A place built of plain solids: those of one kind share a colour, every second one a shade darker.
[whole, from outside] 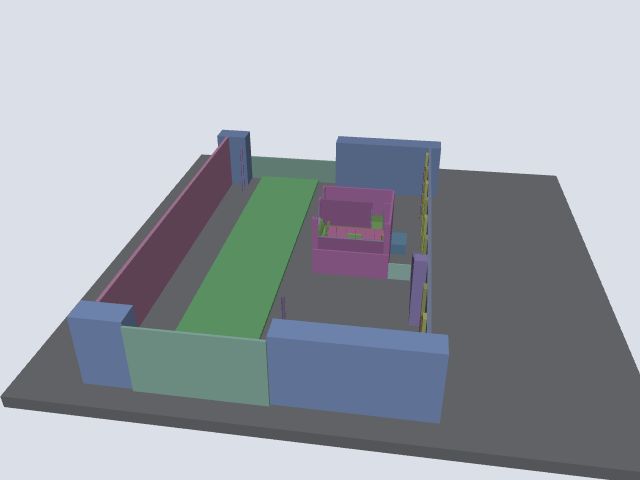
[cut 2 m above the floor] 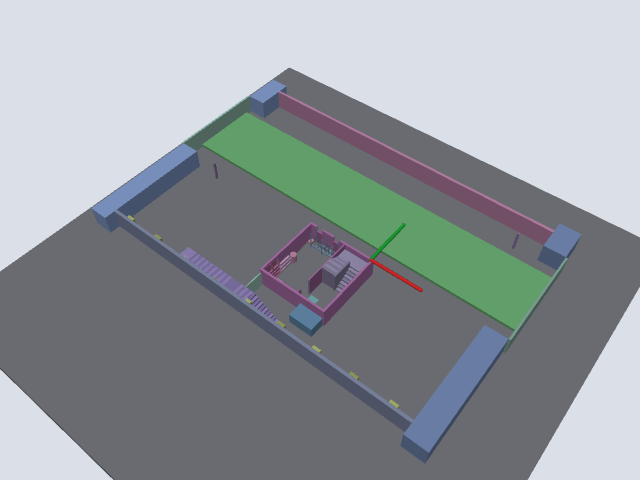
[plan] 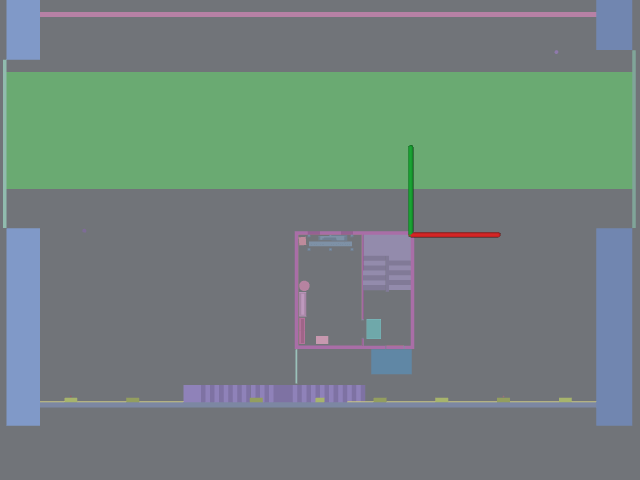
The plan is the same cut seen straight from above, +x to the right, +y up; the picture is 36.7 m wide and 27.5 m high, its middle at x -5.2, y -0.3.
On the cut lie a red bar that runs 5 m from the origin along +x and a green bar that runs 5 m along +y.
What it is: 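A mechanical signal box beside a railway in a town; below the locking room, above the operating floor with its lever frame behind one band of glass; one dog-leg stair between walls, the front door at its foot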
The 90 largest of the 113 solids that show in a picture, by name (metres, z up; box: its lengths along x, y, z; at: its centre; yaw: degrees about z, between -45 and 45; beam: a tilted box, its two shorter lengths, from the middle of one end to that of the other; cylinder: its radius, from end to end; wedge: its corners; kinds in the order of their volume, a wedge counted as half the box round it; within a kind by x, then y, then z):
{
 "yard_line_abut_1": {"box": [1.92, 11.32, 5.85], "at": [-22.2, -5.28, 2.88]},
 "yard_line_abut_2": {"box": [1.92, 3.78, 5.85], "at": [-22.2, 11.92, 2.88]},
 "yard_line_abut_3": {"box": [2.06, 11.32, 5.85], "at": [11.66, -5.28, 2.88]},
 "yard_line_abut_4": {"box": [2.06, 3.23, 5.85], "at": [11.66, 12.19, 2.88]},
 "yard_line_bed_1": {"box": [35.85, 6.7, 0.6], "at": [-5.24, 5.98, 0.0]},
 "yard_line_far_1": {"box": [31.87, 0.3, 5.85], "at": [-5.31, 12.62, 2.88]},
 "yard_line_near_1": {"box": [31.87, 0.3, 5.85], "at": [-5.31, -9.75, 2.88]},
 "yard_line_step_1": {"box": [1.0, 1.0, 6.09], "at": [-12.52, -9.1, 3.0]},
 "yard_line_step_2": {"box": [0.26, 1.0, 5.91], "at": [-11.89, -9.1, 2.91]},
 "yard_line_step_3": {"box": [0.26, 1.0, 5.73], "at": [-11.63, -9.1, 2.82]},
 "yard_line_step_4": {"box": [0.26, 1.0, 5.56], "at": [-11.37, -9.1, 2.73]},
 "yard_line_step_5": {"box": [0.26, 1.0, 5.38], "at": [-11.11, -9.1, 2.64]},
 "yard_line_step_6": {"box": [0.26, 1.0, 5.2], "at": [-10.85, -9.1, 2.55]},
 "yard_line_step_7": {"box": [0.26, 1.0, 5.02], "at": [-10.59, -9.1, 2.46]},
 "yard_line_step_8": {"box": [0.26, 1.0, 4.85], "at": [-10.33, -9.1, 2.37]},
 "yard_line_step_9": {"box": [0.26, 1.0, 4.67], "at": [-10.07, -9.1, 2.28]},
 "yard_line_step_10": {"box": [0.26, 1.0, 4.49], "at": [-9.81, -9.1, 2.2]},
 "yard_line_step_11": {"box": [0.26, 1.0, 4.31], "at": [-9.55, -9.1, 2.11]},
 "yard_line_step_12": {"box": [0.26, 1.0, 4.14], "at": [-9.29, -9.1, 2.02]},
 "yard_line_step_13": {"box": [0.26, 1.0, 3.96], "at": [-9.03, -9.1, 1.93]},
 "yard_line_step_14": {"box": [0.26, 1.0, 3.78], "at": [-8.77, -9.1, 1.84]},
 "yard_line_step_15": {"box": [0.26, 1.0, 3.6], "at": [-8.51, -9.1, 1.75]},
 "yard_line_step_16": {"box": [0.26, 1.0, 3.43], "at": [-8.25, -9.1, 1.66]},
 "yard_line_step_17": {"box": [0.26, 1.0, 3.25], "at": [-7.99, -9.1, 1.57]},
 "yard_line_step_18": {"box": [1.1, 1.0, 3.07], "at": [-7.31, -9.1, 1.49]},
 "yard_line_step_19": {"box": [0.26, 1.0, 2.89], "at": [-6.63, -9.1, 1.4]},
 "yard_line_step_20": {"box": [0.26, 1.0, 2.71], "at": [-6.37, -9.1, 1.31]},
 "yard_line_step_21": {"box": [0.26, 1.0, 2.54], "at": [-6.11, -9.1, 1.22]},
 "yard_line_step_22": {"box": [0.26, 1.0, 2.36], "at": [-5.85, -9.1, 1.13]},
 "yard_line_step_23": {"box": [0.26, 1.0, 2.18], "at": [-5.59, -9.1, 1.04]},
 "yard_line_step_24": {"box": [0.26, 1.0, 2.0], "at": [-5.33, -9.1, 0.95]},
 "yard_line_step_25": {"box": [0.26, 1.0, 1.83], "at": [-5.07, -9.1, 0.86]},
 "yard_line_step_26": {"box": [0.26, 1.0, 1.65], "at": [-4.81, -9.1, 0.77]},
 "yard_line_step_27": {"box": [0.26, 1.0, 1.47], "at": [-4.55, -9.1, 0.69]},
 "yard_line_step_28": {"box": [0.26, 1.0, 1.29], "at": [-4.29, -9.1, 0.6]},
 "yard_line_step_29": {"box": [0.26, 1.0, 1.12], "at": [-4.03, -9.1, 0.51]},
 "yard_line_step_30": {"box": [0.26, 1.0, 0.94], "at": [-3.77, -9.1, 0.42]},
 "wall_1": {"box": [0.2, 0.51, 2.95], "at": [-6.55, -6.3, 4.03]},
 "wall_2": {"box": [0.2, 6.75, 2.5], "at": [-6.55, -3.17, 1.2]},
 "wall_3": {"box": [0.2, 5.76, 1.2], "at": [-6.55, -3.17, 3.15]},
 "wall_4": {"box": [0.2, 0.51, 2.95], "at": [-6.55, -0.05, 4.03]},
 "wall_5": {"box": [0.51, 0.2, 2.95], "at": [-6.4, 0.1, 4.03]},
 "wall_6": {"box": [0.76, 0.2, 2.5], "at": [-6.28, 0.1, 1.2]},
 "wall_7": {"box": [0.71, 0.2, 1.5], "at": [-5.55, 0.1, 0.7]},
 "wall_8": {"box": [3.9, 0.2, 2.5], "at": [-4.7, -6.45, 1.2]},
 "wall_9": {"box": [3.9, 0.2, 2.95], "at": [-4.7, -6.45, 4.03]},
 "wall_10": {"box": [1.21, 0.2, 2.5], "at": [-4.6, 0.1, 1.2]},
 "wall_11": {"box": [0.71, 0.2, 1.5], "at": [-3.65, 0.1, 0.7]},
 "wall_12": {"box": [0.56, 0.2, 2.5], "at": [-3.02, 0.1, 1.2]},
 "wall_13": {"box": [0.06, 4.9, 2.5], "at": [-2.78, -2.45, 1.2]},
 "wall_14": {"box": [0.06, 4.71, 2.95], "at": [-2.78, -2.35, 4.03]},
 "wall_15": {"box": [0.06, 4.9, 2.85], "at": [-2.72, -2.45, 1.38]},
 "wall_16": {"box": [2.95, 0.2, 2.85], "at": [-1.27, -6.45, 1.38]},
 "wall_17": {"box": [2.95, 0.2, 2.95], "at": [-1.27, -6.45, 4.03]},
 "wall_18": {"box": [2.95, 0.2, 2.85], "at": [-1.27, 0.1, 1.38]},
 "wall_19": {"box": [0.2, 6.75, 2.85], "at": [0.1, -3.17, 1.38]},
 "wall_20": {"box": [0.2, 6.75, 2.95], "at": [0.1, -3.17, 4.03]},
 "yard_line_dark_1": {"box": [0.2, 9.65, 5.59], "at": [-23.26, 5.2, 2.74]},
 "yard_line_dark_2": {"box": [0.2, 10.2, 2.74], "at": [12.79, 5.48, 1.32]},
 "stair_1": {"box": [1.3, 0.3, 2.67], "at": [-2.09, -3.03, 1.29]},
 "stair_2": {"box": [1.3, 0.3, 2.5], "at": [-2.09, -2.75, 1.2]},
 "stair_3": {"box": [1.3, 0.3, 2.33], "at": [-2.09, -2.47, 1.11]},
 "stair_4": {"box": [1.3, 0.3, 2.15], "at": [-2.09, -2.19, 1.02]},
 "stair_5": {"box": [1.3, 0.3, 1.98], "at": [-2.09, -1.91, 0.94]},
 "stair_6": {"box": [1.3, 0.3, 1.8], "at": [-2.09, -1.63, 0.85]},
 "stair_7": {"box": [1.3, 0.3, 1.62], "at": [-2.09, -1.35, 0.76]},
 "stair_8": {"box": [0.19, 2.06, 3.95], "at": [-1.34, -2.23, 1.93]},
 "stair_9": {"box": [2.79, 1.2, 1.45], "at": [-1.34, -0.6, 0.68]},
 "stair_10": {"box": [1.3, 0.3, 0.57], "at": [-0.6, -2.45, 0.24]},
 "stair_11": {"box": [1.3, 0.3, 0.75], "at": [-0.6, -2.17, 0.33]},
 "stair_12": {"box": [1.3, 0.3, 0.93], "at": [-0.6, -1.89, 0.41]},
 "stair_13": {"box": [1.3, 0.3, 1.1], "at": [-0.6, -1.61, 0.5]},
 "stair_14": {"box": [1.3, 0.3, 1.27], "at": [-0.6, -1.33, 0.59]},
 "yard_line_near_pier_1": {"box": [0.74, 0.26, 5.85], "at": [-19.47, -9.47, 2.88]},
 "yard_line_near_pier_2": {"box": [0.74, 0.26, 5.85], "at": [-15.93, -9.47, 2.88]},
 "yard_line_near_pier_3": {"box": [0.74, 0.26, 5.85], "at": [-8.85, -9.47, 2.88]},
 "yard_line_near_pier_4": {"box": [0.74, 0.26, 5.85], "at": [-5.31, -9.47, 2.88]},
 "yard_line_near_pier_5": {"box": [0.74, 0.26, 5.85], "at": [-1.77, -9.47, 2.88]},
 "yard_line_near_pier_6": {"box": [0.74, 0.26, 5.85], "at": [1.77, -9.47, 2.88]},
 "yard_line_near_pier_7": {"box": [0.74, 0.26, 5.85], "at": [5.32, -9.47, 2.88]},
 "yard_line_near_pier_8": {"box": [0.74, 0.26, 5.85], "at": [8.86, -9.47, 2.88]},
 "raised_floor_operating_1": {"box": [3.83, 6.48, 0.25], "at": [-4.6, -3.17, 2.67]},
 "yard_line_bunker_1": {"box": [2.32, 1.43, 1.1], "at": [-1.1, -7.28, 0.5]},
 "raised_floor_landing_1": {"box": [1.63, 3.25, 0.25], "at": [-2.0, -4.79, 2.67]},
 "raised_floor_landing_2": {"box": [1.38, 2.65, 0.25], "at": [-0.62, -5.09, 2.67]},
 "yard_line_near_plinth_1": {"box": [31.87, 0.07, 0.83], "at": [-5.31, -9.56, 0.36]},
 "yard_line_fence_1": {"box": [0.1, 1.97, 1.65], "at": [-6.55, -7.54, 0.78]},
 "tool_cabinet_1": {"box": [0.7, 0.46, 0.93], "at": [-5.08, -6.03, 0.56]},
 "drum_1": {"cylinder": 0.3, "from": [-6.1, -2.93, 0.0], "to": [-6.1, -2.93, 0.87]},
 "yard_line_signal_1": {"cylinder": 0.11, "from": [-18.7, 0.23, 0.0], "to": [-18.7, 0.23, 5.8]}
}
